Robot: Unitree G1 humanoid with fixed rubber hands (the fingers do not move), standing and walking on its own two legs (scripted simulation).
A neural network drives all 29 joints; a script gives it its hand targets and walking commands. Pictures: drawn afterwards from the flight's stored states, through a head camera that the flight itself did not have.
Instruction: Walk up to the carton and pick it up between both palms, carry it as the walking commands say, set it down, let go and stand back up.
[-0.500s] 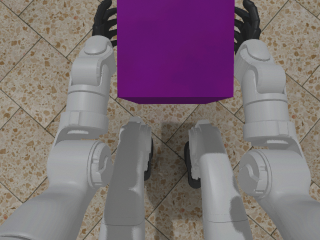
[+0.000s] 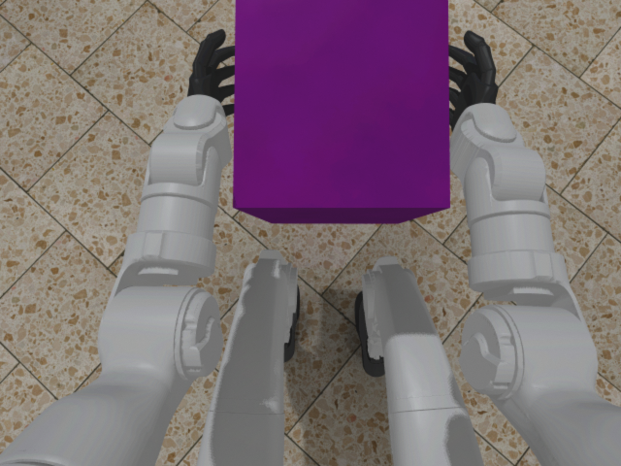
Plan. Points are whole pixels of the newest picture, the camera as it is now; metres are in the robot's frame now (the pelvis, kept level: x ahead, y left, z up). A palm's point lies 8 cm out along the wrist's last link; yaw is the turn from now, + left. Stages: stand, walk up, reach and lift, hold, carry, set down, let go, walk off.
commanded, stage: reach and lift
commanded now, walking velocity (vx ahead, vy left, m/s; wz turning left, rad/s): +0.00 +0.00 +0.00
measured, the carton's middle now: (336, 135) +0.49 +0.00 -0.09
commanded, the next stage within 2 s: none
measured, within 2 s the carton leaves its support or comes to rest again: neither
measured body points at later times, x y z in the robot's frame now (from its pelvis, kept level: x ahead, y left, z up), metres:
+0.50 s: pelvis +0.01 +0.00 +0.06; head +0.22 +0.01 +0.45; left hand +0.49 +0.14 +0.03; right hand +0.48 -0.15 +0.04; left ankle +0.18 +0.10 -0.55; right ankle +0.14 -0.12 -0.55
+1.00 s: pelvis +0.02 +0.00 +0.11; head +0.18 +0.02 +0.53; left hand +0.47 +0.15 +0.10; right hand +0.46 -0.15 +0.11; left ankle +0.18 +0.10 -0.55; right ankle +0.14 -0.12 -0.55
